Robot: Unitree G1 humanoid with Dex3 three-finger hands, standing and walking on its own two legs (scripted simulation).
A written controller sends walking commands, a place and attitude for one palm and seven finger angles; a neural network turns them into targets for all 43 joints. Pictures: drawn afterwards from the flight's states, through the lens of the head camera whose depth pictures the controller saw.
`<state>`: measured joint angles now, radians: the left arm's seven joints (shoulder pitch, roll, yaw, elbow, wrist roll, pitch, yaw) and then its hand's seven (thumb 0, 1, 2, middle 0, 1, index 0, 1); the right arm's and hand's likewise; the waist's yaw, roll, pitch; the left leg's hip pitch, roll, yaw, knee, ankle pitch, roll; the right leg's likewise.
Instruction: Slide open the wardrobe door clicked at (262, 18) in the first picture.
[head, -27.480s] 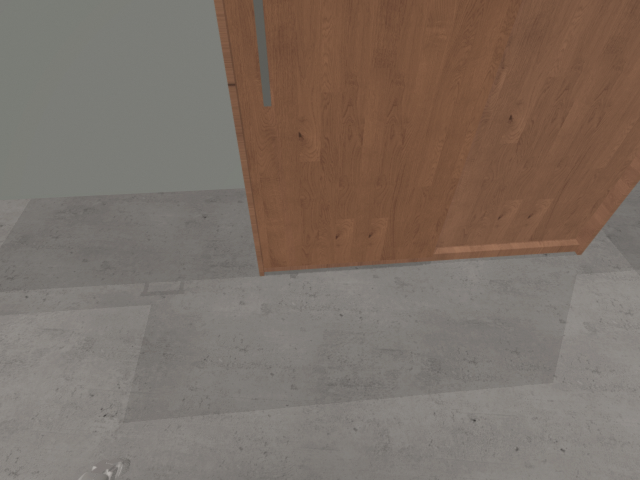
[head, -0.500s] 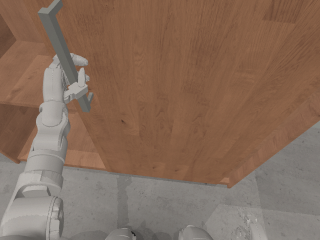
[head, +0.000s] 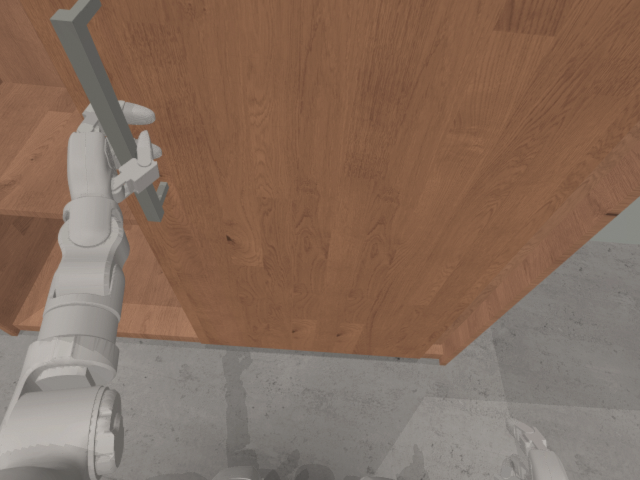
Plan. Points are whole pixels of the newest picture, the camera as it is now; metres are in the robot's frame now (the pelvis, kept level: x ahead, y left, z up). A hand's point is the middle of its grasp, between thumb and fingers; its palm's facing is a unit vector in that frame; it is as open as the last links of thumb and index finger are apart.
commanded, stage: stop walking and hold the door there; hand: left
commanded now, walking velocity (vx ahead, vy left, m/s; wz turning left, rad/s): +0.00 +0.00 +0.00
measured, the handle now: (128, 129) +0.47 +0.27 +0.14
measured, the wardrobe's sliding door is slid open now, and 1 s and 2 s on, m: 0.57 0.57 0.57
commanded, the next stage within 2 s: loosen the grip on the handle in 0.24 s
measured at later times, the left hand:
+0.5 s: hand (136, 162) +0.42 +0.24 +0.13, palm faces +0.33 -0.93 -0.13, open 6.5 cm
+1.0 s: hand (144, 164) +0.43 +0.24 +0.12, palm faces +0.33 -0.93 -0.16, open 14.1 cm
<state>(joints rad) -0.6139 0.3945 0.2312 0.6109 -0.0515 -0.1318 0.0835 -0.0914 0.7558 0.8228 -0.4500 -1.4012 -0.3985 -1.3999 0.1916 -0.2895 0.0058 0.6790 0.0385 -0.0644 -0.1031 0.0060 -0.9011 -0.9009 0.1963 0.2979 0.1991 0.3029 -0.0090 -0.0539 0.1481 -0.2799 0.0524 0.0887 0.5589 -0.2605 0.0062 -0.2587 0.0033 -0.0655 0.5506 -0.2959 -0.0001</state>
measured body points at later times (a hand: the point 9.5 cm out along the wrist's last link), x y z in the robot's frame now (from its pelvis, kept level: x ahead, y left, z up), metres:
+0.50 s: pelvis -0.02 +0.00 +0.00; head -0.01 +0.01 +0.45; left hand +0.40 +0.29 +0.14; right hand +0.08 -0.27 -0.10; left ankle +0.02 +0.12 -0.73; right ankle +0.01 -0.10 -0.73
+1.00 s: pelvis -0.01 +0.01 +0.00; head +0.02 +0.01 +0.44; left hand +0.41 +0.29 +0.13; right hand +0.06 -0.26 -0.11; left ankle +0.02 +0.11 -0.73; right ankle +0.01 -0.10 -0.73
